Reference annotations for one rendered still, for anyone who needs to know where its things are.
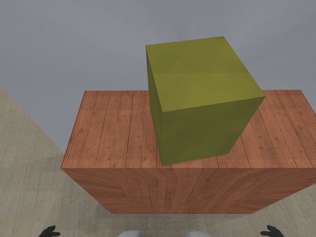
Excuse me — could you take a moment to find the robot right hand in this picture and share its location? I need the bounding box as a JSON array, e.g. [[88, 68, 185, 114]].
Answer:
[[260, 225, 284, 237]]

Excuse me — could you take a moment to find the carton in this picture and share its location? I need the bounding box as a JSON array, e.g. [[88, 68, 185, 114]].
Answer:
[[146, 36, 266, 166]]

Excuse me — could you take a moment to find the pedestal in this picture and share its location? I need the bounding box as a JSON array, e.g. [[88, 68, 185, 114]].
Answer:
[[60, 90, 316, 214]]

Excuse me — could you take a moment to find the robot left hand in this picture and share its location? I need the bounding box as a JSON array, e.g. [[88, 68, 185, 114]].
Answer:
[[39, 225, 60, 237]]

